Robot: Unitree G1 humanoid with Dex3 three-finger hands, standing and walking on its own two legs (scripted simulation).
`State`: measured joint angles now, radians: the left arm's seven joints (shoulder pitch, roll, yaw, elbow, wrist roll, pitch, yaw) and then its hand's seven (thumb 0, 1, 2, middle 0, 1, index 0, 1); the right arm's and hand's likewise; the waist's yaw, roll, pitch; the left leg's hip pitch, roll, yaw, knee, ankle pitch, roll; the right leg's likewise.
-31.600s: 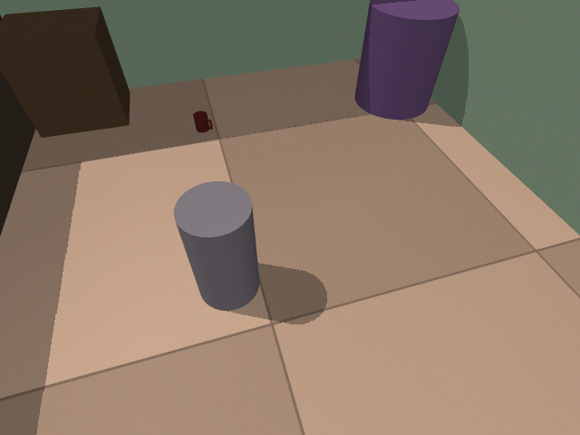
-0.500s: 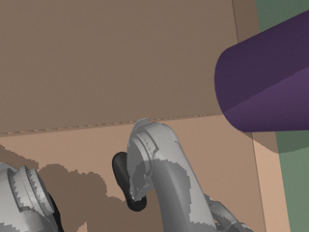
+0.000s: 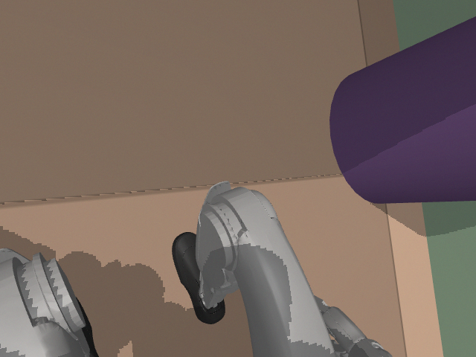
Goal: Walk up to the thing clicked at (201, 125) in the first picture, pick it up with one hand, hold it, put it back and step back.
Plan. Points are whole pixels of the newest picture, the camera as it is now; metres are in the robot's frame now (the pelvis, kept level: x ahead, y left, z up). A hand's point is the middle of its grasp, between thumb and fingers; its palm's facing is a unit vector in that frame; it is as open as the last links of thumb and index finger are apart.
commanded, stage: rest palm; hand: left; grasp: from above
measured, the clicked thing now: out of the picture +0.48 +0.40 -0.26
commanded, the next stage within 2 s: none
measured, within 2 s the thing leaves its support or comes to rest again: neither
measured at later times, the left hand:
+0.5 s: hand out of the picture +0.47 +0.40 -0.22, palm faces -0.42 -0.16 -0.89, open 13.2 cm
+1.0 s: hand out of the picture +0.47 +0.40 -0.22, palm faces -0.43 -0.16 -0.89, open 13.4 cm
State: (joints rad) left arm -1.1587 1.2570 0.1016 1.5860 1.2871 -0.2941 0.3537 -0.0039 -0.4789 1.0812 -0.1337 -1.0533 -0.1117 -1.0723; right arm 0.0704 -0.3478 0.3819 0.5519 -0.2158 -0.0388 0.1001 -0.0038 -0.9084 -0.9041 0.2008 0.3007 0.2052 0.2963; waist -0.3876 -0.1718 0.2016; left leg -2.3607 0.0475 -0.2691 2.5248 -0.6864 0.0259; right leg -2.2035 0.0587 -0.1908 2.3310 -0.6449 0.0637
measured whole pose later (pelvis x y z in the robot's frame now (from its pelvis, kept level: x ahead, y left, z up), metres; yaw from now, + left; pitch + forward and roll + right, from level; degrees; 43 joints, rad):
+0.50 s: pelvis +0.00 +0.00 +0.00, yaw +0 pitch +27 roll -16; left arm -1.16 1.26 0.10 1.60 1.28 -0.29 0.37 0.00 -0.44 1.06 -0.14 -1.07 -0.13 -1.08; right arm 0.06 -0.35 0.39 0.56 -0.22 -0.05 0.09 0.00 -0.91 -0.90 0.20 0.30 0.21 0.30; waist -0.39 -0.17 0.20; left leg -2.36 0.05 -0.27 2.53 -0.68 0.02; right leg -2.21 0.06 -0.19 2.33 -0.64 0.07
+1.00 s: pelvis +0.00 +0.00 +0.00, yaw +0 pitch +27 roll -16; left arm -1.16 1.26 0.10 1.59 1.28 -0.30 0.36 0.00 -0.45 1.05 -0.13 -1.08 -0.12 -1.08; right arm 0.06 -0.35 0.39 0.55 -0.22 -0.04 0.09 0.00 -0.90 -0.90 0.20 0.30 0.21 0.30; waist -0.39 -0.17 0.21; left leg -2.36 0.05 -0.27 2.53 -0.69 0.02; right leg -2.20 0.06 -0.19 2.33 -0.64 0.06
